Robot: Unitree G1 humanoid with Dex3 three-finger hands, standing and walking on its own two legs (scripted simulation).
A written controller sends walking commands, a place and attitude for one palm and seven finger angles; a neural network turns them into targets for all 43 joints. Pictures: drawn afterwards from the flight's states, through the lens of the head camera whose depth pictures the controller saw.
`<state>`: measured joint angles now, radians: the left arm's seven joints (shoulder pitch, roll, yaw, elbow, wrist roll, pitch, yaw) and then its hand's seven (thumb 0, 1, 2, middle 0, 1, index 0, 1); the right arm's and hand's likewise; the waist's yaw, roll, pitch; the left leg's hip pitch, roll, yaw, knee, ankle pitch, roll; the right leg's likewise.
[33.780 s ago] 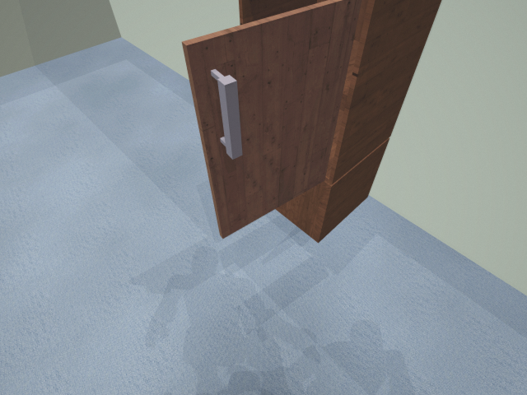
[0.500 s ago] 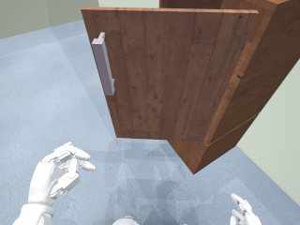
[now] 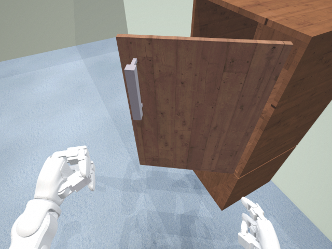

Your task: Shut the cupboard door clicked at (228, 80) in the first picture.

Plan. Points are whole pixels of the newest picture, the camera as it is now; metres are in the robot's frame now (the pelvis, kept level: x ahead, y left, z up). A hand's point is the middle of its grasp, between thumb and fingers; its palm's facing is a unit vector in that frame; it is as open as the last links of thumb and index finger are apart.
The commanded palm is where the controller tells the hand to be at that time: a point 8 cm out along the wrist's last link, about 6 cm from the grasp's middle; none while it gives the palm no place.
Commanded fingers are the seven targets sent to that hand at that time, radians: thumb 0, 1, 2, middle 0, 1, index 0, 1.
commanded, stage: raise the hand and make a fist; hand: left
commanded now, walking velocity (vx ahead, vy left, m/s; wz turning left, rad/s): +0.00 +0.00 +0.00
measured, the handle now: (136, 90) +0.50 +0.15 +0.12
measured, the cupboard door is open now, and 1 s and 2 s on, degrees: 55 55 55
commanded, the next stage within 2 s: bring the fist close to the handle in 0.48 s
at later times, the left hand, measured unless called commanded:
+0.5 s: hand (92, 174) +0.22 +0.18 +0.13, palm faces +0.03 -1.00 -0.04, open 3.1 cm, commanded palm +0.19 +0.22 +0.13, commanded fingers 0.00 0.90 0.90 -1.30 -1.50 -1.30 -1.50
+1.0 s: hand (113, 144) +0.30 +0.15 +0.13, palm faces -0.01 -1.00 -0.02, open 3.1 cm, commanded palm +0.27 +0.20 +0.13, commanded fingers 0.00 0.90 0.90 -1.30 -1.50 -1.30 -1.50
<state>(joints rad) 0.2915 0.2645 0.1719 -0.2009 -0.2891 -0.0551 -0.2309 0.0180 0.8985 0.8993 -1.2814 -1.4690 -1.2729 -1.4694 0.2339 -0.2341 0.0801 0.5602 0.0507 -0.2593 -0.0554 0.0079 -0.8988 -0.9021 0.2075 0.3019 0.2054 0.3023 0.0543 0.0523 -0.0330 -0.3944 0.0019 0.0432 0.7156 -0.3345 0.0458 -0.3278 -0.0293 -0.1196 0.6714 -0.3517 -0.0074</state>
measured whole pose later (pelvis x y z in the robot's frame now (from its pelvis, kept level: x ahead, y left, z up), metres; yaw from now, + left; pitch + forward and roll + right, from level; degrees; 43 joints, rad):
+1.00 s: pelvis -0.01 -0.02 +0.01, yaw -1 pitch -1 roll +0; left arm -0.06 0.25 0.18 0.12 -0.26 0.00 -0.19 0.02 0.90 0.90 -1.31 -1.50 -1.30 -1.50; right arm 0.24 -0.26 0.06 0.64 0.06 -0.26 -0.06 0.01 -0.90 -0.90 0.21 0.30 0.20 0.30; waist 0.02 0.05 0.00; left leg -0.30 0.01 0.06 0.58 -0.26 0.02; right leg -0.27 -0.01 -0.10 0.59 -0.30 -0.03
